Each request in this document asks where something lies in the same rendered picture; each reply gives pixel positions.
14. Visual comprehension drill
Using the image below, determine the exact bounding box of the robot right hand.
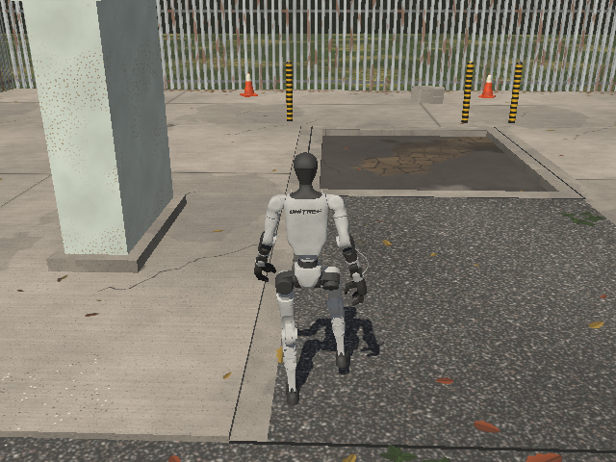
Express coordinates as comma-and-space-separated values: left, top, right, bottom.
345, 278, 367, 306

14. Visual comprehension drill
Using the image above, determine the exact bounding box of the robot left shin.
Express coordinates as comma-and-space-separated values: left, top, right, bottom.
281, 328, 296, 393

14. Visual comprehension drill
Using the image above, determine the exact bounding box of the robot left forearm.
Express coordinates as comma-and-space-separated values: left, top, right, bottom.
255, 231, 272, 267

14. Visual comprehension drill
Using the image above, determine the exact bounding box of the right robot thigh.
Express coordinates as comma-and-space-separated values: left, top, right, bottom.
321, 267, 342, 315

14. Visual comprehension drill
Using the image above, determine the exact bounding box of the left robot upper arm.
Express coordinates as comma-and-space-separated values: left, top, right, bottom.
262, 194, 286, 246

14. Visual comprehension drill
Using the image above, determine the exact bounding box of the robot left hand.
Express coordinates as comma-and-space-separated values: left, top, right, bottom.
254, 263, 276, 282

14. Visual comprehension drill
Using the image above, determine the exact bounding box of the right robot upper arm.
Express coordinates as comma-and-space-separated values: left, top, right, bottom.
326, 194, 351, 249

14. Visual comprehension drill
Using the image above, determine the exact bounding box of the robot right forearm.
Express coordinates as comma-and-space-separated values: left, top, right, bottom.
343, 234, 364, 282

